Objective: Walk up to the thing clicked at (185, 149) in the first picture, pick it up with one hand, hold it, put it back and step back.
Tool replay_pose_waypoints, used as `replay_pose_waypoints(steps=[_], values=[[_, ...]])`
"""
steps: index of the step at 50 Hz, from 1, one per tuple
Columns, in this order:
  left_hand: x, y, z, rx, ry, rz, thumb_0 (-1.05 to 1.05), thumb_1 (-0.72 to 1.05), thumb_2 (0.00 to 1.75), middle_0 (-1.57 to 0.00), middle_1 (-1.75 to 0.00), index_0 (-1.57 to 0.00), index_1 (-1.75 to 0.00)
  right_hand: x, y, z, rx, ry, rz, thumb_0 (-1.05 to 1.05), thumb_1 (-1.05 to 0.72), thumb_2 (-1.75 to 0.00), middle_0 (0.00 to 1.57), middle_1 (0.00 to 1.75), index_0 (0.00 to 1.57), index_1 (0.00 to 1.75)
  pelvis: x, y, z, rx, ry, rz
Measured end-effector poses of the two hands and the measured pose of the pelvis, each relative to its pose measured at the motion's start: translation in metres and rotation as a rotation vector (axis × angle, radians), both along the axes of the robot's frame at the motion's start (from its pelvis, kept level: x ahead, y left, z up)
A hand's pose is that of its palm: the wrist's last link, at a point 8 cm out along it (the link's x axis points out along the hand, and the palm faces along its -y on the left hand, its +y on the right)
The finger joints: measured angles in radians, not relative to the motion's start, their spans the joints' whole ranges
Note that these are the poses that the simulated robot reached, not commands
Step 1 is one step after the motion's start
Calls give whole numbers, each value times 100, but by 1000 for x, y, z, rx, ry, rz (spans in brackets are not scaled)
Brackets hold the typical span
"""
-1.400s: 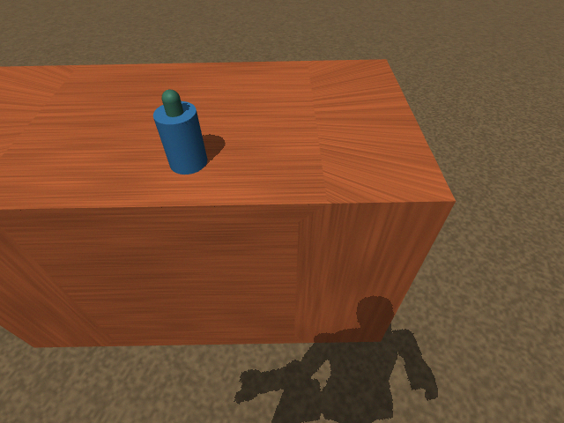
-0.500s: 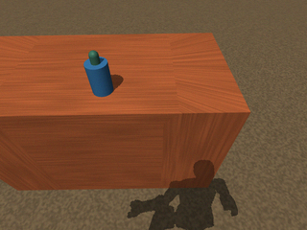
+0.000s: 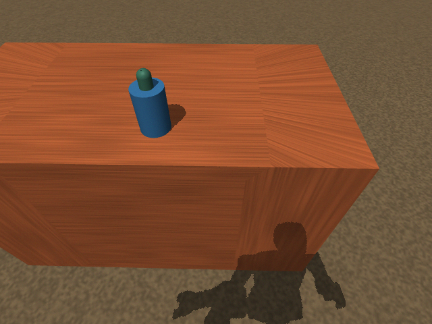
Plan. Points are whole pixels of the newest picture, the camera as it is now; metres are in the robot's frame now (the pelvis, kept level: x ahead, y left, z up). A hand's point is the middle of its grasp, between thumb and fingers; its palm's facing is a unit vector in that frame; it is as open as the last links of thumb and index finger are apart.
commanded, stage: walk up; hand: left
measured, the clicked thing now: (149, 101) +0.60 +0.19 +0.07
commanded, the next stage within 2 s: none
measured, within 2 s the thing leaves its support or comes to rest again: neither
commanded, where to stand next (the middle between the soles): +0.15 -0.01 m, yaw -2 degrees
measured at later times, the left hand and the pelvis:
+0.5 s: hand (122, 283) +0.24 +0.23 -0.15, palm faces -0.05 -0.93 -0.37, open 7.4 cm; pelvis +0.11 -0.01 -0.02, yaw -1 degrees
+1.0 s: hand (95, 308) +0.19 +0.28 -0.17, palm faces -0.03 -0.94 -0.35, open 7.4 cm; pelvis +0.10 +0.01 +0.00, yaw -1 degrees
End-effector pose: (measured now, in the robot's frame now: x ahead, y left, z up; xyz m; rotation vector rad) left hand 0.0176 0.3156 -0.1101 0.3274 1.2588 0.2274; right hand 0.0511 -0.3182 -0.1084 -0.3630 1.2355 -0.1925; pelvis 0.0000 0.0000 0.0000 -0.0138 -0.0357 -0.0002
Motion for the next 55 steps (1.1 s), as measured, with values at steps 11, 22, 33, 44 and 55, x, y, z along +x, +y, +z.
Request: replay_pose_waypoints(steps=[11, 22, 33, 44, 55], values=[[86, 17, 4, -11, -48, -39, 1, 90, 90, -20, -30, -20, -30, 33, 21, 20, -16, -41, -34, 1, -90, -90, 21, 30, 21, 30, 57, 13, 8, 6, -33, 8], [200, -30, -4, 6, -165, -113, 1, 90, 90, -20, -30, -20, -30, 89, 5, -31, 36, -22, -81, 1, -90, -90, 21, 30, 21, 30, 110, -8, -19, 13, -58, -5], [222, -41, 0, -16, -197, -107, 1, 90, 90, -21, -30, -21, -30, 113, 7, -26, 28, 9, -25, 1, -90, -90, 21, 30, 21, 30, 114, -8, -13, 24, -26, 10], [198, 6, -16, -31, -114, -47, 1, 90, 90, -20, -30, -21, -30, 69, 5, 11, -109, 63, -59, 1, -90, -90, 21, 30, 21, 30, 104, 14, -8, -15, -7, 22], [153, -4, -22, 3, -4, -71, 1, 90, 90, -20, -30, -20, -30, 103, -8, 5, -81, -62, -30, 1, -90, -90, 21, 30, 21, 30, 94, 1, -12, -21, -7, -41]])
